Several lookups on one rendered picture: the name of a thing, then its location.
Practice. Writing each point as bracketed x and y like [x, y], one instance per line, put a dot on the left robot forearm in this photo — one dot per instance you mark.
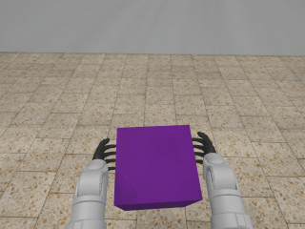
[90, 197]

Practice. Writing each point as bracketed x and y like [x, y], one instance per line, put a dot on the right robot forearm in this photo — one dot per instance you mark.
[228, 211]

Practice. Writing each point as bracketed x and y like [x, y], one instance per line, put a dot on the carton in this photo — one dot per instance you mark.
[155, 168]

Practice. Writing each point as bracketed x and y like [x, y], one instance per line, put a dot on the left robot hand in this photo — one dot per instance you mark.
[101, 148]

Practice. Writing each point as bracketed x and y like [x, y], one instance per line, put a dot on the right robot hand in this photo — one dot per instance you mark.
[207, 146]

